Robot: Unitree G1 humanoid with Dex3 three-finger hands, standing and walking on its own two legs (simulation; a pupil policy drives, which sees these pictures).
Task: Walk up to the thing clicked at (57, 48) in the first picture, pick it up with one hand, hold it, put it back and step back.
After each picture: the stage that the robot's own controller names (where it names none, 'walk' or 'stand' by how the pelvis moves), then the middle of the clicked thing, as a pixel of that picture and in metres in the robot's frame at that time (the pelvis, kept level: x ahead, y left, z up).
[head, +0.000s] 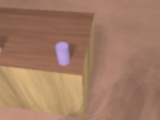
stand; (63, 53) +0.63 +0.13 -0.12
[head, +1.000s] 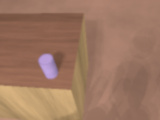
walk; (48, 66) +0.51 +0.22 -0.12
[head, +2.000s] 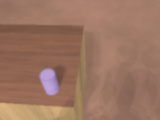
stand; (49, 82) +0.44 +0.19 -0.10
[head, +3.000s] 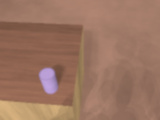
stand; (49, 81) +0.45 +0.19 -0.12
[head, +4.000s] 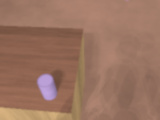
stand; (47, 87) +0.42 +0.19 -0.12
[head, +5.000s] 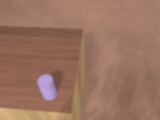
stand; (47, 87) +0.42 +0.20 -0.12
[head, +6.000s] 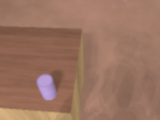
stand; (47, 87) +0.42 +0.20 -0.12
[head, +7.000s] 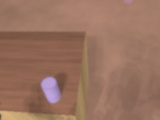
rise first; (51, 90) +0.41 +0.20 -0.12
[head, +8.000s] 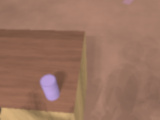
go down; (50, 87) +0.43 +0.20 -0.12
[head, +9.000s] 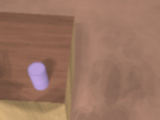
go down; (39, 76) +0.45 +0.19 -0.09
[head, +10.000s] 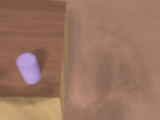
go down; (29, 69) +0.44 +0.19 -0.05
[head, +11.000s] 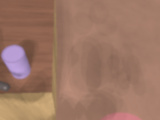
close in; (17, 63) +0.44 +0.20 -0.03
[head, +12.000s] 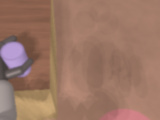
close; (17, 60) +0.44 +0.19 -0.01
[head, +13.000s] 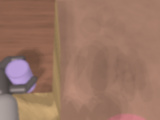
lift; (22, 77) +0.39 +0.19 -0.02
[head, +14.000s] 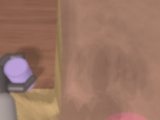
lift; (21, 75) +0.39 +0.19 -0.01
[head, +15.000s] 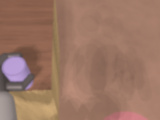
lift; (19, 74) +0.39 +0.19 -0.01
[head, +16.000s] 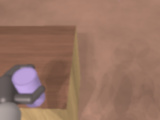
hold; (30, 88) +0.31 +0.18 +0.08
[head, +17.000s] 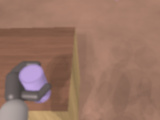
hold; (36, 84) +0.32 +0.17 +0.08
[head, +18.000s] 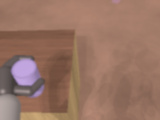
crouch; (29, 79) +0.33 +0.18 +0.11
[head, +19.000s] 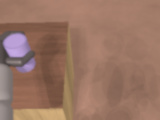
crouch; (20, 53) +0.43 +0.21 +0.11
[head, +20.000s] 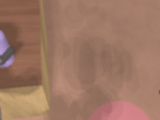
lower; out of the picture +0.48 +0.21 +0.00
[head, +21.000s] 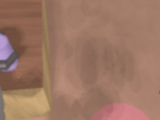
lower; (2, 54) +0.46 +0.21 +0.00
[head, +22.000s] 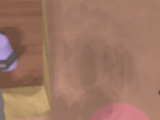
lower; (2, 53) +0.46 +0.21 +0.00
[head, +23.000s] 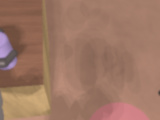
lower; (1, 52) +0.47 +0.21 +0.00
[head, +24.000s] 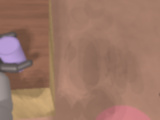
open; (12, 55) +0.45 +0.19 -0.01
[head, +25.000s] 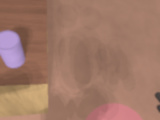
sink last; (11, 50) +0.46 +0.19 -0.01
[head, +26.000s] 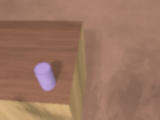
sink last; (45, 76) +0.45 +0.21 -0.06
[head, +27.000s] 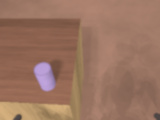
stand; (45, 77) +0.44 +0.20 -0.06
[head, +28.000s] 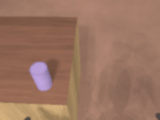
stand; (41, 76) +0.43 +0.20 -0.05
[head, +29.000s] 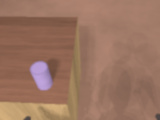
stand; (42, 76) +0.44 +0.20 -0.05
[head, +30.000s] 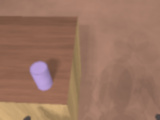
stand; (41, 76) +0.43 +0.20 -0.05
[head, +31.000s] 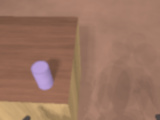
stand; (43, 75) +0.44 +0.20 -0.05
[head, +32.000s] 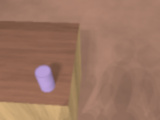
stand; (45, 79) +0.45 +0.20 -0.10
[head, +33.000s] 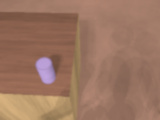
walk; (46, 71) +0.47 +0.19 -0.11
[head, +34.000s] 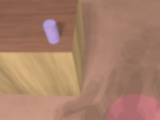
walk; (51, 32) +0.70 +0.21 -0.10
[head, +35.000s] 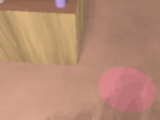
walk; out of the picture +1.03 +0.17 -0.10
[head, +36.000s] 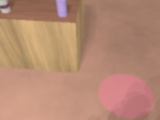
stand; (61, 7) +1.06 +0.18 -0.12
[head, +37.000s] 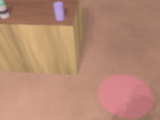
stand; (59, 11) +1.07 +0.19 -0.13
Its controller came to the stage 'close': yes
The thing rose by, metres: 0.21
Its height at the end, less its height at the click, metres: +0.00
